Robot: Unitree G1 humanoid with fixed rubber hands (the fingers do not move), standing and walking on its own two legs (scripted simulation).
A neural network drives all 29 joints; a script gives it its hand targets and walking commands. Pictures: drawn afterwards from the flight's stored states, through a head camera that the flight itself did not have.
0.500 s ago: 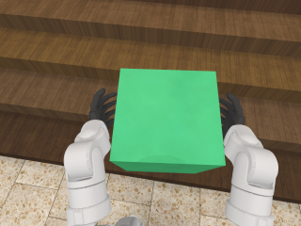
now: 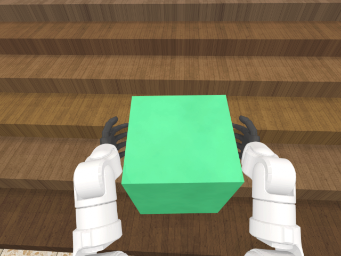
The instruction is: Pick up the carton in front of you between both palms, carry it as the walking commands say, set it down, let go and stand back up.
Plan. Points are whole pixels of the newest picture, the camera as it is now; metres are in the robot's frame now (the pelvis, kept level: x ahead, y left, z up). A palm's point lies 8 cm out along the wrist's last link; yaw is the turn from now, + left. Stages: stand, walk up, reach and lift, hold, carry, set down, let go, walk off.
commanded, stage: carry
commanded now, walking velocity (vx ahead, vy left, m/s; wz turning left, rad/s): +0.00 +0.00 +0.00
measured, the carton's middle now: (179, 160) +0.34 -0.01 +0.04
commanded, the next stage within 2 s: none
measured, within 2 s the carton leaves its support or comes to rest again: neither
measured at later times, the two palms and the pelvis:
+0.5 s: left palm (106, 134) +0.35 +0.14 +0.15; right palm (250, 125) +0.35 -0.16 +0.15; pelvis +0.03 -0.01 +0.00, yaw -1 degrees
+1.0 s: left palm (148, 79) +0.57 +0.06 +0.12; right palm (252, 78) +0.56 -0.24 +0.12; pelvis +0.22 -0.08 -0.01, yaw +2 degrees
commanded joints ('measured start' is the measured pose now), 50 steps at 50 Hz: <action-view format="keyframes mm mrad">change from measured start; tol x32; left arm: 1 -481 -689 -582 21 -141 9 -18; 50 -625 -613 -571 -188 -252 8 18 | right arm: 1 -561 758 629 -23 188 -11 40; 50 -741 766 599 -167 278 2 -18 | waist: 1 23 -30 -412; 22 45 -112 -257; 26 -78 332 -315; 50 247 -267 -417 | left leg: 1 245 157 -131 16 473 6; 21 16 24 -33 62 -155 3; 27 621 387 -605 -176 566 283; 35 407 271 -296 -265 100 169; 43 1019 307 -394 26 923 148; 46 391 124 -96 580 1195 -45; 47 -179 -19 -46 909 5 -100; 48 -758 -169 -136 1301 -489 -104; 50 -1171 -207 -179 1663 -613 13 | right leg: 1 94 -157 77 -45 664 -24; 18 9 -162 194 -225 -18 -136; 22 64 -193 217 -152 245 -164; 24 -107 -93 38 112 509 -84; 28 -659 -13 -4 749 -150 -24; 43 -1088 -89 47 542 -294 -60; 46 86 -1 -20 -371 445 -13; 48 864 -201 278 -49 2288 -9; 50 1089 -272 406 63 2261 -156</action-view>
